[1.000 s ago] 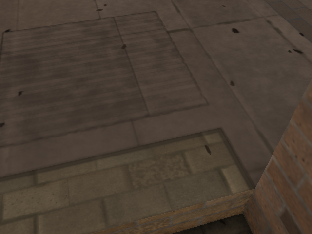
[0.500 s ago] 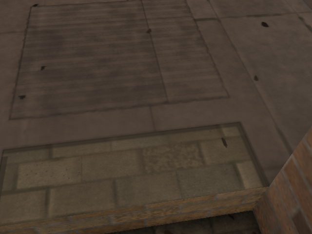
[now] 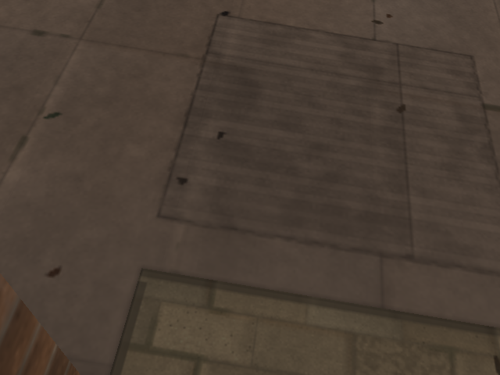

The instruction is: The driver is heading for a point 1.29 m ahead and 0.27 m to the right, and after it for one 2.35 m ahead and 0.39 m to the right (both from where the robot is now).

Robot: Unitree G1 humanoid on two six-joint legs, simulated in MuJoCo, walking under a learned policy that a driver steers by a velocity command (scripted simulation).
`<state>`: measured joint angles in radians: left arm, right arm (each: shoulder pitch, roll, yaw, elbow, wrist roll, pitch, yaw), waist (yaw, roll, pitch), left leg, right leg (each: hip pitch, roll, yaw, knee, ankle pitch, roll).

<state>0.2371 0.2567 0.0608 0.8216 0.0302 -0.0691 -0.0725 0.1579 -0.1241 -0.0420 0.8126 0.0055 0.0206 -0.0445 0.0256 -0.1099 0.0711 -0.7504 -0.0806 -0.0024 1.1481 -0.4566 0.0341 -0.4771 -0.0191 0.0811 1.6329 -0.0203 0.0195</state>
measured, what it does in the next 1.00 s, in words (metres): climbs, turning right: right foot 0.19 m higher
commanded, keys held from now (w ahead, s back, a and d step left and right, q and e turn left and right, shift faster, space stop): w+q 0.04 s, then w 0.14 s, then w+e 0.82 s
